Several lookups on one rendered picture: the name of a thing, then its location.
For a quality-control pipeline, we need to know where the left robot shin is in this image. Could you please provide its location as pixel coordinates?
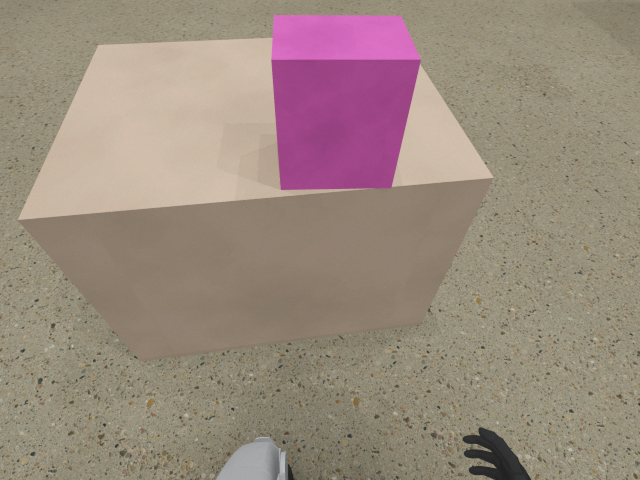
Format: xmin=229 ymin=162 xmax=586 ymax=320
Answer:
xmin=254 ymin=437 xmax=276 ymax=446

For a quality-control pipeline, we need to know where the carton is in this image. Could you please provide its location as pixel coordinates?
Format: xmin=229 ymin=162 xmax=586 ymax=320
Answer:
xmin=271 ymin=15 xmax=421 ymax=190

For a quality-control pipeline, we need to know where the right robot hand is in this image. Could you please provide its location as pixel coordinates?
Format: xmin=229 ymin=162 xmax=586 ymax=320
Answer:
xmin=463 ymin=427 xmax=531 ymax=480

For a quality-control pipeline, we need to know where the pedestal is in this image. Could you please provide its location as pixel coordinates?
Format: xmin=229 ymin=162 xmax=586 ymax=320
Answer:
xmin=18 ymin=38 xmax=494 ymax=362

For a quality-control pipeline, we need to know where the robot left thigh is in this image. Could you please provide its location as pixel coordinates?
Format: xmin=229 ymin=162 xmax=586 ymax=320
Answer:
xmin=216 ymin=442 xmax=288 ymax=480

